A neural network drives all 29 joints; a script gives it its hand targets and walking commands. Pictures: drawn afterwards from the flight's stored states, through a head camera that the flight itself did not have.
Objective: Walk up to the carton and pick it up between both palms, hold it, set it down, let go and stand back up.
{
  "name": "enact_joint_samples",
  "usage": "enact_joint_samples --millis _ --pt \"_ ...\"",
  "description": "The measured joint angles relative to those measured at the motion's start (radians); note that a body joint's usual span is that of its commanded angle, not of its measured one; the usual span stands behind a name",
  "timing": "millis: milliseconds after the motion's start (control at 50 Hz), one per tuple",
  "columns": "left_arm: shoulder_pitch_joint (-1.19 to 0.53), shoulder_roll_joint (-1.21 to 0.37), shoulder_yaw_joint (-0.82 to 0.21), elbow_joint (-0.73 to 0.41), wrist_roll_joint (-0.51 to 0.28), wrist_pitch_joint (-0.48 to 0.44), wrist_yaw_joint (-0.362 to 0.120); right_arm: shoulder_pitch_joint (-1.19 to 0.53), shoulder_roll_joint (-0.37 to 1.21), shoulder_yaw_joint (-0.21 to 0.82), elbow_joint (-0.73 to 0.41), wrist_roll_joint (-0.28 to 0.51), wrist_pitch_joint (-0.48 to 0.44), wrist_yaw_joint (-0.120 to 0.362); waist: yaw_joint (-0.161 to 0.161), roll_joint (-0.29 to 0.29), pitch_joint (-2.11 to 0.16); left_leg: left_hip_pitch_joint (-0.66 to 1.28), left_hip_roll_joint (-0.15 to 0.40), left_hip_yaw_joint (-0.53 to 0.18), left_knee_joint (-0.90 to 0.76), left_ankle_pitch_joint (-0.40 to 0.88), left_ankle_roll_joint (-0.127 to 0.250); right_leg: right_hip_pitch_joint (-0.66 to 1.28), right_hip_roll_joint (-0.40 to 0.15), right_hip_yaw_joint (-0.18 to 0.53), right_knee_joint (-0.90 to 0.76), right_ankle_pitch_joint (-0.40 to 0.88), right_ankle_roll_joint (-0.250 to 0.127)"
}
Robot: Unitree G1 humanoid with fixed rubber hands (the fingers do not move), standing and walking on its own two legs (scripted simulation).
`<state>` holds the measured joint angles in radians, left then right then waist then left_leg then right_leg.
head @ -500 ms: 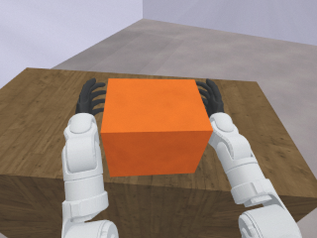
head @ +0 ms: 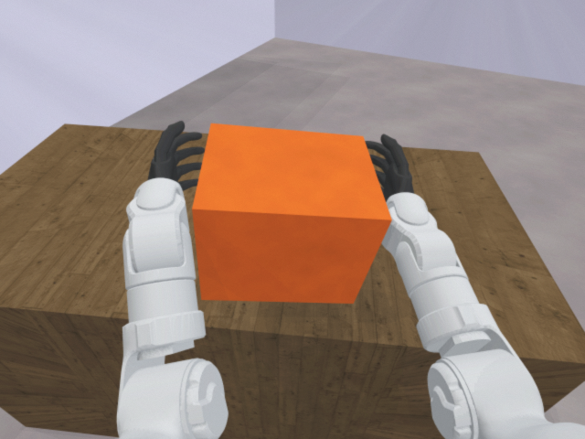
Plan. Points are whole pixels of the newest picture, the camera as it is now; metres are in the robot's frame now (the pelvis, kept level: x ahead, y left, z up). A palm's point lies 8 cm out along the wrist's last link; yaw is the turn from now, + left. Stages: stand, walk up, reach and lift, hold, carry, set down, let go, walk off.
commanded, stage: hold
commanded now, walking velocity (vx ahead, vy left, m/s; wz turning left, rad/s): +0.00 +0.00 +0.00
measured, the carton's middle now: (284, 216) +0.36 +0.01 +0.16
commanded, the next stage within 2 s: none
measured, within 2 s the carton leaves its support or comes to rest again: neither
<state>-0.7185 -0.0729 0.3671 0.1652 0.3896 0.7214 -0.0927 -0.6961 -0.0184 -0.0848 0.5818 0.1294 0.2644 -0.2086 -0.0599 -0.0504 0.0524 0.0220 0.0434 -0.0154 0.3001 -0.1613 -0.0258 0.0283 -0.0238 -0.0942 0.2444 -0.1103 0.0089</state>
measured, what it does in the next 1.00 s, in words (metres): stands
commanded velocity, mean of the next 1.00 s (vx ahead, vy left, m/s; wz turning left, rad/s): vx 0.00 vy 0.00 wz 0.00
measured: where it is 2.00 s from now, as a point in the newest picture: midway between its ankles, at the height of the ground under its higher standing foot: outside the picture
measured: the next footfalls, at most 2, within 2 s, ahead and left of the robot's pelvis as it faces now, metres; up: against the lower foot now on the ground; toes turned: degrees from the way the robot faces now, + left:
none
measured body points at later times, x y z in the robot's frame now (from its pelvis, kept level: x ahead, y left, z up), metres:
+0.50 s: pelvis +0.00 +0.01 +0.00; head -0.03 +0.04 +0.45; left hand +0.38 +0.16 +0.20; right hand +0.38 -0.15 +0.18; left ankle +0.02 +0.14 -0.75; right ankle +0.03 -0.12 -0.75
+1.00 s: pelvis +0.01 +0.01 +0.00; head -0.03 +0.03 +0.44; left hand +0.38 +0.16 +0.20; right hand +0.38 -0.14 +0.18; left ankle +0.02 +0.14 -0.75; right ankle +0.03 -0.12 -0.75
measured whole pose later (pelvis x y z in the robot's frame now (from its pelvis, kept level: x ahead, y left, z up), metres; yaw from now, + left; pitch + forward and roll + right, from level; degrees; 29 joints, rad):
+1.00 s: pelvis +0.01 +0.01 +0.00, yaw +0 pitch -11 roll -1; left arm -0.59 -0.07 0.30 0.01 0.36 0.75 -0.10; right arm -0.61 -0.05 0.02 0.45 0.23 0.29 -0.26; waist -0.09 -0.06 0.08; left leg 0.06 0.04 -0.02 0.33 -0.20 -0.03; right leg 0.08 -0.03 -0.10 0.25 -0.13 0.02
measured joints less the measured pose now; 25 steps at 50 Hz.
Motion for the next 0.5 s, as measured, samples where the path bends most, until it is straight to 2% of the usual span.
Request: enact_joint_samples --millis 180,280,400,500 --pt "0.090 -0.002 -0.039 -0.097 -0.004 0.014 -0.008 0.056 -0.016 0.069 -0.055 0.068 -0.007 -0.025 -0.024 -0.017 0.015 0.027 -0.002 -0.008 0.036 -0.037 0.000 0.053 -0.001 -0.008 -0.011 -0.013 0.009" --pt "0.115 -0.003 -0.063 -0.133 -0.003 0.023 -0.001 0.079 -0.018 0.074 -0.082 0.076 -0.007 -0.022 -0.026 -0.021 0.023 0.027 -0.005 -0.003 0.045 -0.043 0.002 0.052 -0.005 -0.003 -0.006 -0.016 0.011" --pt "0.113 -0.009 -0.081 -0.141 -0.008 0.028 0.019 0.084 -0.021 0.058 -0.092 0.066 -0.011 -0.007 -0.018 -0.013 0.033 0.015 -0.006 0.003 0.042 -0.036 0.004 0.033 -0.007 0.003 0.000 -0.011 0.010" --pt "0.085 -0.003 -0.068 -0.094 -0.022 0.010 0.026 0.058 -0.023 0.046 -0.073 0.049 -0.003 -0.007 -0.009 -0.013 0.027 0.006 -0.004 0.006 0.028 -0.025 0.004 0.013 -0.005 0.006 0.008 -0.011 0.005"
